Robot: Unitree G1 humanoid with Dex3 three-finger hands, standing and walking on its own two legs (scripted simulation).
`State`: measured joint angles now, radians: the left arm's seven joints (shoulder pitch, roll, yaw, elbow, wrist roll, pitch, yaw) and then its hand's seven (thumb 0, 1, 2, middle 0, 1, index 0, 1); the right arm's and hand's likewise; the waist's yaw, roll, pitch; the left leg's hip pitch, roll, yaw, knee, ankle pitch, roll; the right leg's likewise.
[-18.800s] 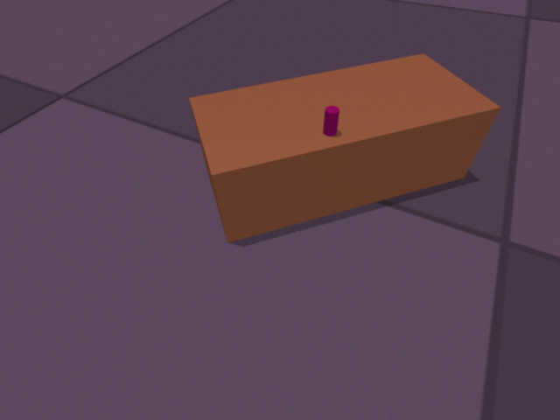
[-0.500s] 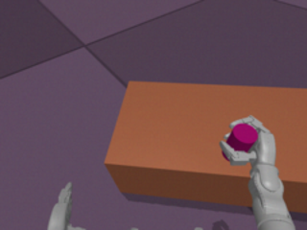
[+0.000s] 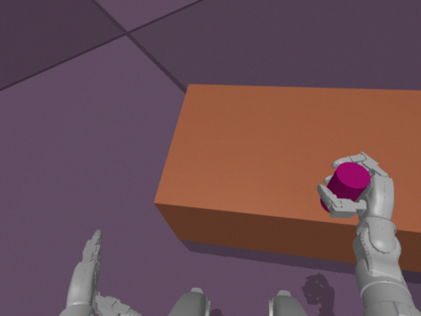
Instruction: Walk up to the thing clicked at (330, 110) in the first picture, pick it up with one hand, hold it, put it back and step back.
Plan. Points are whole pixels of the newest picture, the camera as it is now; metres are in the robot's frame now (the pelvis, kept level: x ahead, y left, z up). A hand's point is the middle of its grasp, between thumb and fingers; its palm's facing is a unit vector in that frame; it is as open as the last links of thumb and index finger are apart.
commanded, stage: crouch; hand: right
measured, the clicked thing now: (342, 189) +0.36 -0.19 +0.00
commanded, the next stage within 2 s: lower in 0.80 s
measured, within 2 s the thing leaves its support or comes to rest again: neither
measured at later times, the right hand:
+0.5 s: hand (331, 176) +0.44 -0.21 -0.08, palm faces +0.22 +0.97 +0.01, open 8.0 cm
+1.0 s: hand (328, 174) +0.46 -0.21 -0.11, palm faces +0.23 +0.97 +0.00, open 8.0 cm
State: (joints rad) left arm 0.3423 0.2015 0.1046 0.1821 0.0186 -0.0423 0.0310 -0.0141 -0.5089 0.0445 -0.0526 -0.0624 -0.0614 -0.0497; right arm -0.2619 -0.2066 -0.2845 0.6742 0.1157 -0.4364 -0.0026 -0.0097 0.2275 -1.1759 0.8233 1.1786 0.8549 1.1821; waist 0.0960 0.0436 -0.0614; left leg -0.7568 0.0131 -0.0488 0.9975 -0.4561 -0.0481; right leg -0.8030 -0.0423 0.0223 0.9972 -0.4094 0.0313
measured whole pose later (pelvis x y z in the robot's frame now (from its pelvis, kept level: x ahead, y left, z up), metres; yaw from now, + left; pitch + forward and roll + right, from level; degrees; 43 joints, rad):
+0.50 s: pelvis +0.00 -0.01 -0.05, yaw +1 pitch +23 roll +4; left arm 0.41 0.23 0.10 -0.06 0.08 -0.02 -0.03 -0.01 -0.50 0.05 -0.06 -0.07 -0.07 -0.05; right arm -0.49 -0.33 -0.46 0.96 0.05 -0.58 0.01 -0.01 0.22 -1.18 0.81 1.19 0.84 1.20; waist 0.21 0.03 -0.14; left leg -1.09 -0.02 -0.03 1.24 -0.55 -0.06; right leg -1.17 -0.06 0.06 1.29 -0.53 0.03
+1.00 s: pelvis -0.01 +0.00 -0.08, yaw +2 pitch +26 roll +5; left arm 0.42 0.25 0.08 -0.20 0.10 0.00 -0.05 -0.01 -0.50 0.04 -0.06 -0.06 -0.07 -0.05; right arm -0.58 -0.44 -0.55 1.06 0.01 -0.60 0.03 -0.01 0.21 -1.18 0.81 1.20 0.84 1.20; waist 0.27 0.02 -0.15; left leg -1.23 -0.03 0.01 1.35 -0.58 -0.05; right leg -1.33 -0.07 0.11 1.41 -0.55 0.04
